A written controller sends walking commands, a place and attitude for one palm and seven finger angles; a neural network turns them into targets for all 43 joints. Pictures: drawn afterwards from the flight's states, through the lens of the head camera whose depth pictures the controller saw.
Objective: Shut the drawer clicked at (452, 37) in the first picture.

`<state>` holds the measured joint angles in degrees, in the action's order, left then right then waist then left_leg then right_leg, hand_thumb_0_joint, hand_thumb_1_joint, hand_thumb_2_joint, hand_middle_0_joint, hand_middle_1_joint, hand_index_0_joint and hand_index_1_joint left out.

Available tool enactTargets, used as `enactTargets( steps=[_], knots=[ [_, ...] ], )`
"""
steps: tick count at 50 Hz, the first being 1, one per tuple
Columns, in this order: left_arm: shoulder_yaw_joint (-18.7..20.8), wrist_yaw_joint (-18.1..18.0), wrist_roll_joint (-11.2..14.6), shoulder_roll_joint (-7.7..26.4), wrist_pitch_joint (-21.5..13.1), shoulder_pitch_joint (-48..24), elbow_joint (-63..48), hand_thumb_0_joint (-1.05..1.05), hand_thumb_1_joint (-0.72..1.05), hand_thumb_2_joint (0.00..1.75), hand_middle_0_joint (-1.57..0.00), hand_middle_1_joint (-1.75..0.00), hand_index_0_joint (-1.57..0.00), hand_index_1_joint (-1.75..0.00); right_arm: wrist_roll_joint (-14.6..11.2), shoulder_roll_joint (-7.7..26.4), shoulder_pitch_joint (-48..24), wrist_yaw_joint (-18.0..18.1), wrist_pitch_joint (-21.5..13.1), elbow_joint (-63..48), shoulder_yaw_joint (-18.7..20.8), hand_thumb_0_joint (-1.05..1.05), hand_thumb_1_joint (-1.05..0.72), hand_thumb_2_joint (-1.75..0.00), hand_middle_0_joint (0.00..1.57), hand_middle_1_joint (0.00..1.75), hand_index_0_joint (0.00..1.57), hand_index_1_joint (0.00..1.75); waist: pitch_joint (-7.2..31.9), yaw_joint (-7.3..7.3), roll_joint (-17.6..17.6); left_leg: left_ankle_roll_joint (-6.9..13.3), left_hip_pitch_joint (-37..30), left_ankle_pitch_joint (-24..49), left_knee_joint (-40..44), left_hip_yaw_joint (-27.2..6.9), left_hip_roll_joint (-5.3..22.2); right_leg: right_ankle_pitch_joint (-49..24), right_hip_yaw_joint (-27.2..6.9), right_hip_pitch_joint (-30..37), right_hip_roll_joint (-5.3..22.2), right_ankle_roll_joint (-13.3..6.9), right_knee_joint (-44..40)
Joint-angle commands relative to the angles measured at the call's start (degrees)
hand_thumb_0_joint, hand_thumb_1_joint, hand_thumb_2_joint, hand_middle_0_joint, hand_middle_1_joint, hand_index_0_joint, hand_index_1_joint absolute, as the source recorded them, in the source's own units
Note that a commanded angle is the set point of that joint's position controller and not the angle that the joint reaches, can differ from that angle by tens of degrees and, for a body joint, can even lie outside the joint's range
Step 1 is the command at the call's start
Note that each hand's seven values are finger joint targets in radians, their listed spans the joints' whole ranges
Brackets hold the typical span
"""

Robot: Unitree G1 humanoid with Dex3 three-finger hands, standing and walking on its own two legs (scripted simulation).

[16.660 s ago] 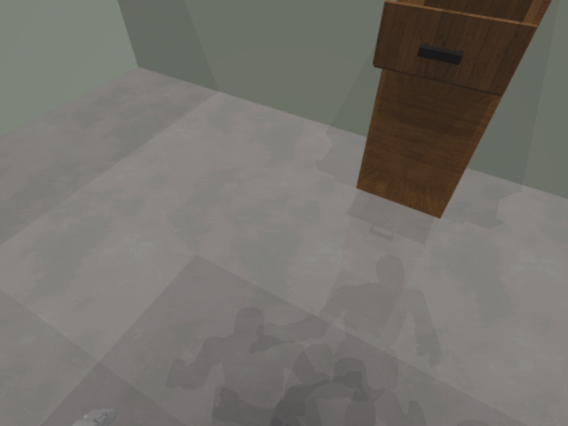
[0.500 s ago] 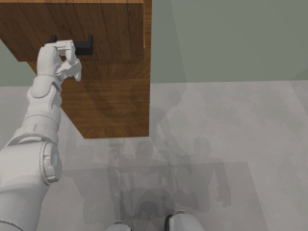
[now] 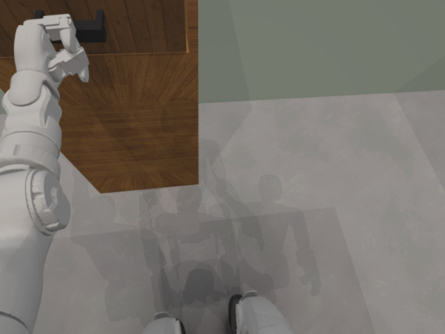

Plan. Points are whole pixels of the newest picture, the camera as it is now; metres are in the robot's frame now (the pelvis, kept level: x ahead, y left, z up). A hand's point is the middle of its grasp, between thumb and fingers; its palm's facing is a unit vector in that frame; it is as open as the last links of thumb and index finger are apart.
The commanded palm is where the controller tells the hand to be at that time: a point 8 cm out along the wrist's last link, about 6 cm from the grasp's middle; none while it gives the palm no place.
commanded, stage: push the drawer shut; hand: left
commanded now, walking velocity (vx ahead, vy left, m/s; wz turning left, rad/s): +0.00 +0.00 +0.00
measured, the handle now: (69, 23) +0.64 +0.18 +0.12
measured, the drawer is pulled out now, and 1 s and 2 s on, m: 0.00 0.00 0.00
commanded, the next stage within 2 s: pull the fist back off the drawer in 0.46 s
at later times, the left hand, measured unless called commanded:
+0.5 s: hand (78, 51) +0.56 +0.16 +0.12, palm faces -0.01 -1.00 -0.03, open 3.2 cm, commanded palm +0.60 +0.19 +0.12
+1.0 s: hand (81, 51) +0.56 +0.15 +0.12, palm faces +0.01 -1.00 -0.03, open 3.3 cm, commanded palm +0.55 +0.19 +0.12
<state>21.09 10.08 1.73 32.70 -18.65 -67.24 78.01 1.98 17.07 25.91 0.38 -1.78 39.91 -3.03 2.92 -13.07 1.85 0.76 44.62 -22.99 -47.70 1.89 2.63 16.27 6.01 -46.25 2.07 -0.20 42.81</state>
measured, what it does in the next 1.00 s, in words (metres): stands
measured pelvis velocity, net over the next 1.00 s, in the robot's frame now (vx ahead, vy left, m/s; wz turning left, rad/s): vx -0.01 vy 0.00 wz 0.00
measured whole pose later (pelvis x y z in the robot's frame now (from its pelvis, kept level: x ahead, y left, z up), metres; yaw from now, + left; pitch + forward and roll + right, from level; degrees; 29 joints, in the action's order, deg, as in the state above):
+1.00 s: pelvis -0.01 +0.00 +0.00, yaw +0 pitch +21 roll -2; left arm 20.5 8.6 1.1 34.0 -17.4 -69.9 78.6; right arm 2.9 16.9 27.8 -0.9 -1.2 39.0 -3.6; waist 3.3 -14.0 2.1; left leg 0.8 47.6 -23.1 -49.6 1.3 2.8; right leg 15.9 6.3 -48.6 1.8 -0.3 43.6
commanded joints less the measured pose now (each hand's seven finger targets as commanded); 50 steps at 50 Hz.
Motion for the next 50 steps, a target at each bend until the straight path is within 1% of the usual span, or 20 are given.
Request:
enactTargets(
  steps=[1,3,5,7,9,13,14,17,19,22,24,27,29,32,37,41,43,44,49,50],
  knots=[
    [0.8,-1.1,0.6,12.2,-3.5,-37.0,-13.2,0.0,0.9,0.9,-1.4,-1.6,-1.4,-1.6,0.5,10.4,13.0,0.6,0.5,-0.7,3.6,0.0,-0.9,-0.9,0.2,0.3,0.2,0.3,26.5,-4.84,6.9,0.8,-17.5,17.1,4.8,-5.4,-1.1,-9.4,-4.0,9.9,-3.5,-0.4,-4.6],
    [1.3,-1.1,0.2,13.3,-3.3,-37.1,-12.8,0.0,0.9,0.9,-1.4,-1.6,-1.4,-1.6,0.6,10.7,13.6,0.5,1.0,-0.8,3.5,0.0,-0.9,-0.9,0.2,0.3,0.2,0.3,27.1,-5.16,7.0,0.8,-17.7,17.3,4.6,-5.5,-1.1,-9.4,-4.0,9.4,-3.7,-0.4,-4.5],
    [-1.7,-1.0,0.2,10.0,-2.8,-38.6,-11.3,0.0,0.9,0.9,-1.4,-1.6,-1.4,-1.6,0.4,10.5,13.5,0.5,1.1,-0.6,3.4,0.0,-0.9,-0.9,0.2,0.3,0.2,0.3,23.9,-6.37,7.3,0.9,-16.6,14.6,4.9,-5.6,-1.0,-6.8,-3.8,6.9,-3.6,-0.2,-5.1],
    [0.1,-1.4,0.4,12.4,-2.8,-39.7,-12.3,0.0,0.9,0.9,-1.4,-1.6,-1.4,-1.6,0.5,11.0,13.9,0.7,1.1,-0.5,3.4,0.0,-0.9,-0.9,0.2,0.3,0.2,0.3,24.8,-6.28,8.2,1.0,-16.5,14.0,4.6,-5.5,-1.0,-6.4,-4.1,7.1,-3.6,-0.4,-5.1],
    [-1.6,-1.3,0.4,10.9,-2.5,-40.9,-12.4,0.0,0.9,0.9,-1.4,-1.6,-1.4,-1.6,0.5,10.9,14.1,0.8,0.8,-0.2,3.3,0.0,-0.9,-0.9,0.2,0.3,0.2,0.3,25.1,-6.94,8.2,0.9,-16.8,13.4,4.8,-5.8,-0.8,-5.7,-3.8,6.3,-3.6,-0.1,-5.1],
    [-1.1,-1.2,0.7,12.6,-2.7,-42.7,-13.7,0.0,0.9,0.9,-1.4,-1.6,-1.4,-1.6,0.6,11.1,14.6,1.0,0.2,0.2,3.1,0.0,-0.9,-0.9,0.2,0.3,0.2,0.3,27.2,-7.08,10.7,0.8,-18.3,14.4,4.6,-5.9,-0.7,-6.1,-3.8,6.3,-3.6,-0.3,-4.9],
    [-1.9,-1.2,1.0,11.0,-2.5,-42.6,-12.9,0.0,0.9,0.9,-1.4,-1.6,-1.4,-1.6,0.4,11.1,14.4,0.9,0.0,0.2,3.0,0.0,-0.9,-0.9,0.2,0.3,0.2,0.3,26.6,-7.41,10.3,0.9,-18.1,13.3,4.6,-5.9,-0.7,-5.2,-3.8,5.6,-3.7,-0.1,-5.2],
    [-1.6,-1.1,1.5,11.6,-2.4,-42.4,-12.8,0.0,0.9,0.9,-1.4,-1.6,-1.4,-1.6,0.3,11.4,14.4,1.2,-0.5,0.6,2.9,0.0,-0.9,-0.9,0.2,0.3,0.2,0.3,25.5,-7.77,9.3,1.0,-17.2,12.3,4.9,-6.0,-0.4,-4.6,-3.7,5.7,-3.7,-0.1,-5.3],
    [-2.4,-1.1,1.6,11.0,-2.3,-43.2,-13.0,0.0,0.9,0.9,-1.4,-1.6,-1.4,-1.6,0.2,11.5,14.3,1.3,-0.9,0.8,2.8,0.0,-0.9,-0.9,0.2,0.3,0.2,0.3,25.7,-7.89,10.8,0.8,-17.4,11.4,5.2,-5.9,-0.4,-3.8,-3.7,4.9,-3.6,0.0,-5.4],
    [-1.3,-1.3,2.0,12.0,-2.0,-42.2,-12.4,0.0,0.9,0.9,-1.4,-1.6,-1.4,-1.6,0.2,11.8,14.3,1.5,-1.6,0.8,2.7,0.0,-0.9,-0.9,0.2,0.3,0.2,0.3,25.2,-7.99,8.7,1.2,-15.7,10.3,5.1,-5.5,-0.4,-3.5,-4.0,6.0,-3.7,0.1,-5.8],
    [-0.5,-1.2,1.7,13.8,-1.7,-41.4,-10.8,0.0,0.9,0.9,-1.4,-1.6,-1.4,-1.6,0.0,11.8,14.3,1.6,-1.7,0.7,2.5,0.0,-0.9,-0.9,0.2,0.3,0.2,0.3,24.6,-7.85,7.6,1.3,-13.4,8.8,5.3,-5.2,-0.4,-2.6,-4.2,7.1,-3.5,0.4,-5.9],
    [-0.3,-1.0,1.6,14.6,-2.1,-42.1,-12.1,0.0,0.9,0.9,-1.4,-1.6,-1.4,-1.6,0.0,11.9,14.4,1.6,-2.1,0.5,2.6,0.0,-0.9,-0.9,0.2,0.3,0.2,0.3,25.7,-7.55,9.2,1.3,-14.1,9.1,5.2,-5.3,-0.5,-2.8,-4.3,7.2,-3.5,0.1,-5.7],
    [-1.6,-1.1,1.5,12.8,-2.0,-42.6,-12.5,0.0,0.9,0.9,-1.4,-1.6,-1.4,-1.6,0.0,11.7,14.4,1.5,-2.3,0.7,2.6,0.0,-0.9,-0.9,0.2,0.3,0.2,0.3,25.5,-7.74,10.8,1.0,-15.6,9.3,5.3,-5.6,-0.3,-2.6,-3.9,5.6,-3.5,0.1,-5.5],
    [-0.9,-1.4,1.5,12.9,-2.2,-42.1,-12.7,0.0,0.9,0.9,-1.4,-1.6,-1.4,-1.6,0.4,11.8,14.7,1.3,-2.2,0.4,2.7,0.0,-0.9,-0.9,0.2,0.3,0.2,0.3,26.3,-7.55,8.6,1.2,-15.5,10.5,4.7,-5.8,-0.5,-3.5,-3.9,6.3,-3.6,0.0,-5.3],
    [-0.6,-1.8,0.7,12.3,-2.6,-42.5,-13.7,0.0,0.9,0.9,-1.4,-1.6,-1.4,-1.6,0.9,11.5,15.1,0.6,-1.4,0.1,3.1,0.0,-0.9,-0.9,0.2,0.3,0.2,0.3,28.0,-7.07,10.5,1.0,-17.6,12.6,4.1,-6.0,-0.8,-4.7,-3.7,5.8,-3.6,-0.4,-4.7],
    [-0.5,-2.0,0.0,12.3,-2.0,-40.6,-11.4,0.0,0.9,0.9,-1.4,-1.6,-1.4,-1.6,0.9,11.4,14.8,0.2,-0.6,-0.4,3.1,0.0,-0.9,-0.9,0.2,0.3,0.2,0.3,24.5,-6.88,8.2,1.0,-14.3,9.4,4.5,-5.9,-0.9,-2.7,-3.7,5.4,-3.5,-0.4,-4.9],
    [0.3,-2.0,-0.3,13.0,-2.6,-40.8,-13.5,0.0,0.9,0.9,-1.4,-1.6,-1.4,-1.6,1.1,11.2,15.0,0.0,-0.2,-1.0,3.2,0.0,-0.9,-0.9,0.2,0.3,0.2,0.3,28.0,-5.96,10.0,0.8,-17.0,12.0,4.1,-6.0,-1.1,-4.3,-3.7,6.4,-3.6,-0.6,-4.4],
    [-0.8,-1.8,-0.4,11.4,-2.6,-39.9,-13.6,0.0,0.9,0.9,-1.4,-1.6,-1.4,-1.6,1.1,10.9,14.7,-0.2,0.0,-1.2,3.2,0.0,-0.9,-0.9,0.2,0.3,0.2,0.3,28.3,-5.73,10.8,0.7,-17.5,12.7,4.1,-6.1,-1.1,-4.7,-3.6,6.1,-3.5,-0.7,-4.2],
    [-1.3,-1.4,0.2,8.8,-2.8,-35.0,-14.4,0.0,0.9,0.9,-1.4,-1.6,-1.4,-1.6,1.0,10.5,13.9,-0.8,0.9,-1.8,3.5,0.0,-0.9,-0.9,0.2,0.3,0.2,0.3,26.8,-4.33,9.9,0.6,-18.5,14.2,4.4,-5.9,-0.9,-5.9,-3.4,6.5,-3.7,-0.9,-4.1],
    [-0.2,-1.6,0.5,9.5,-2.8,-33.4,-14.3,0.0,0.9,0.9,-1.4,-1.6,-1.4,-1.6,0.9,10.6,13.8,-0.8,1.1,-2.0,3.7,0.0,-0.9,-0.9,0.2,0.3,0.2,0.3,26.7,-3.96,8.2,0.7,-18.1,14.0,4.4,-5.8,-0.8,-5.8,-3.3,7.0,-3.8,-0.8,-4.2]
  ],
)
